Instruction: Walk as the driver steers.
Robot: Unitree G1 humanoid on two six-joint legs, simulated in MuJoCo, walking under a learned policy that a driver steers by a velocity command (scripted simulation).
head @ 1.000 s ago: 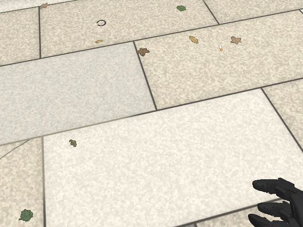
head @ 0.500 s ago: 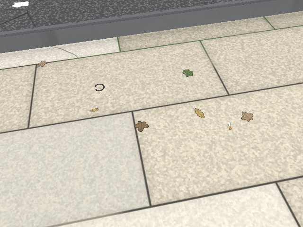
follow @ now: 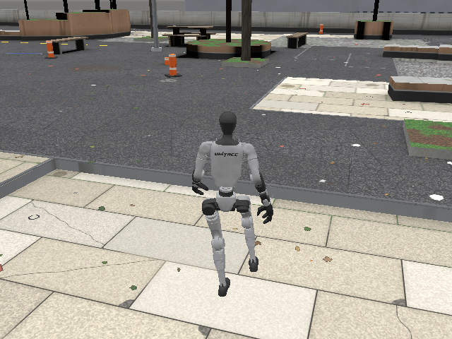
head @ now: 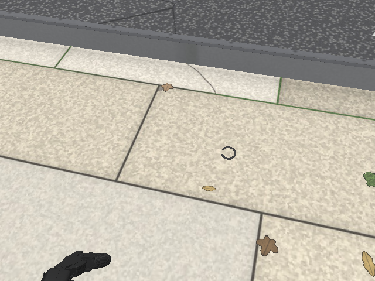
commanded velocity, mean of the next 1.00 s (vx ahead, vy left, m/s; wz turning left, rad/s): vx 0.20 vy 0.00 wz -0.49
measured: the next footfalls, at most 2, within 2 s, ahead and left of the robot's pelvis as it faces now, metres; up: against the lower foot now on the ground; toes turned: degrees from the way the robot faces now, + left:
right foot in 0.16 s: +0.40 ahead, -0.13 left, +0.00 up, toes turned +4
left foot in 0.78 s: +0.44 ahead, +0.02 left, +0.00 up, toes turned -34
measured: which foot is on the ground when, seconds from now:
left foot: down 0.00-0.18, up 0.20-0.76, down 0.78-1.00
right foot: up 0.00-0.14, down 0.16-0.78, up 0.80-1.00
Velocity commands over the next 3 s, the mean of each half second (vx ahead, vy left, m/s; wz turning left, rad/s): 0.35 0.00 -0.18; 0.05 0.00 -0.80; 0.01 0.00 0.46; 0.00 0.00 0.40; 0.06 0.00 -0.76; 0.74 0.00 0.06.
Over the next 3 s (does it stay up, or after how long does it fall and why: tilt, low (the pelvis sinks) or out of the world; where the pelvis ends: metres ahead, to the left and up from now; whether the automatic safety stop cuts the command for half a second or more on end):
stays up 0.66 -0.11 0.01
